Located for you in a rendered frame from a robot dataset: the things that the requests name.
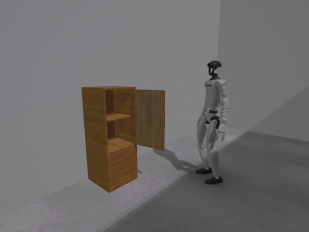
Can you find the robot left upper arm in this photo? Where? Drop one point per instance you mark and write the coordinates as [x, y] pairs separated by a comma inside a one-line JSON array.
[[222, 85]]

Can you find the robot left forearm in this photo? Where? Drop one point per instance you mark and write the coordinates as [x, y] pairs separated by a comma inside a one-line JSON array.
[[224, 111]]

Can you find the cupboard door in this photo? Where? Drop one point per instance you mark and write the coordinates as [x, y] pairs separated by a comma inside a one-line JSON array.
[[150, 118]]

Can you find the robot left hand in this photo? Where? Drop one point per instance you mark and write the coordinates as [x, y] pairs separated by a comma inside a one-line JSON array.
[[221, 129]]

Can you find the robot left foot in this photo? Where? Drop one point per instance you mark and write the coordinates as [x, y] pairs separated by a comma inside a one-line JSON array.
[[212, 180]]

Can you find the robot right foot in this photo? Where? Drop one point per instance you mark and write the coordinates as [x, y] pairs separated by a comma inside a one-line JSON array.
[[203, 171]]

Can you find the robot foot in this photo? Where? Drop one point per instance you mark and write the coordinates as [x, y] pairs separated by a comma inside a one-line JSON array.
[[212, 180], [203, 171]]

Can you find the robot right forearm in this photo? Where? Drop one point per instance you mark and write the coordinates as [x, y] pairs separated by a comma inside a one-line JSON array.
[[205, 109]]

